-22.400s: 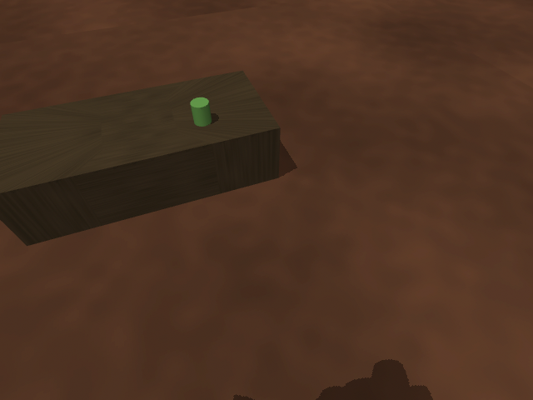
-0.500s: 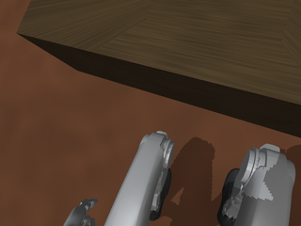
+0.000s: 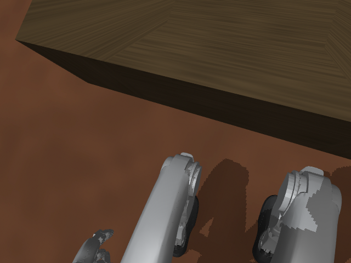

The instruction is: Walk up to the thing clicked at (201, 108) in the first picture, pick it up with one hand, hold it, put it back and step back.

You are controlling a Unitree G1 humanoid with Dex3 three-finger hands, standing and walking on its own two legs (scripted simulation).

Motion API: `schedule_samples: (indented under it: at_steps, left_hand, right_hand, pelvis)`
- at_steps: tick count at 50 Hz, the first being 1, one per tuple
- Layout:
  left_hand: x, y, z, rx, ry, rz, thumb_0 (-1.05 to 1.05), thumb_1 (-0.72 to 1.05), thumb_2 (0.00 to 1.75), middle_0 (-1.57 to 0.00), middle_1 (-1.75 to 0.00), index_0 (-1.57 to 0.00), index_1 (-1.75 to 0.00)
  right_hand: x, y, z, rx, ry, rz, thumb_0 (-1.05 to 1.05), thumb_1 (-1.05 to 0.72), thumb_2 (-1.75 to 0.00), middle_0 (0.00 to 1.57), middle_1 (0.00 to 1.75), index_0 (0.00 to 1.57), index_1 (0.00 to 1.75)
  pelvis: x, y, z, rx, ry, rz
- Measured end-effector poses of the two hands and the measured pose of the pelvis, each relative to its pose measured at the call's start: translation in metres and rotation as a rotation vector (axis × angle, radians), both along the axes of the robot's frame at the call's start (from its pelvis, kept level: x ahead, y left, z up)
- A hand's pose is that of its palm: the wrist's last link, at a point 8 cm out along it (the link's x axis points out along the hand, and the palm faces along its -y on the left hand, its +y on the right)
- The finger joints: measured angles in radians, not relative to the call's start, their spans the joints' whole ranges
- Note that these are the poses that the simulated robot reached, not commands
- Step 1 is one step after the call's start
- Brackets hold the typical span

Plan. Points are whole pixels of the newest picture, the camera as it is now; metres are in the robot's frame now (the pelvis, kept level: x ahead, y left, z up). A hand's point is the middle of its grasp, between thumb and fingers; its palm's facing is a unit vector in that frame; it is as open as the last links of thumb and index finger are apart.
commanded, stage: withdraw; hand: right
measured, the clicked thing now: out of the picture +0.55 -0.38 -0.01
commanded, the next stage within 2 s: rise in 0.32 s
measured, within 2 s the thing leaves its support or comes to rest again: neither
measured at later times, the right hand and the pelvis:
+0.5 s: hand out of the picture +0.54 -0.43 +0.16, palm faces +0.48 +0.87 -0.12, open 16.4 cm; pelvis +0.01 +0.00 +0.08, yaw -2 degrees
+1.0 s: hand out of the picture +0.43 -0.44 +0.22, palm faces +0.48 +0.77 -0.41, open 16.9 cm; pelvis +0.05 -0.03 +0.25, yaw -8 degrees
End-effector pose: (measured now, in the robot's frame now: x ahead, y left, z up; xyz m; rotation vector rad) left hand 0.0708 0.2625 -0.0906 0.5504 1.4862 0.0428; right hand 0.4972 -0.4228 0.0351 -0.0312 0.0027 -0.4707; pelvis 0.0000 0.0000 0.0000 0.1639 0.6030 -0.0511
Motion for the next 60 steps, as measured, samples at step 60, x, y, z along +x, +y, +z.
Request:
schedule_samples:
  at_steps: [60]
  left_hand:
    - [0.127,-0.055,0.304,-0.107,-0.364,0.038,0.00,0.91,0.90,-0.20,-0.29,-0.21,-0.30]
  right_hand:
    - [-0.188,0.020,0.221,-0.024,0.652,-0.134,-0.01,0.47,-0.09,0.07,0.07,0.07,0.07]
  pelvis:
    - [0.065,-0.030,0.308,-0.098,-0.270,-0.154]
